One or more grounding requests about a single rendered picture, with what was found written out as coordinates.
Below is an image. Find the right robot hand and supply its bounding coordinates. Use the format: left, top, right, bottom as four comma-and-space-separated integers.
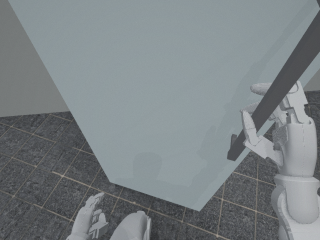
240, 81, 318, 178

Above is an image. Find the handle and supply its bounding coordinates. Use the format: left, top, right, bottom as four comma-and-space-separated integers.
227, 0, 320, 161

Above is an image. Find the left robot hand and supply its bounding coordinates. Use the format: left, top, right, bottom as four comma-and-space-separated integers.
71, 192, 109, 240

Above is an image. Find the fridge door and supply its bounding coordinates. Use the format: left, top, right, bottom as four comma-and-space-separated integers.
8, 0, 320, 212

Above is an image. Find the left robot thigh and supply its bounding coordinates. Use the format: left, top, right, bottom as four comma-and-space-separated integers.
109, 213, 152, 240

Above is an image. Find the right robot forearm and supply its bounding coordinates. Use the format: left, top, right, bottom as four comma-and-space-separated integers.
271, 174, 320, 240

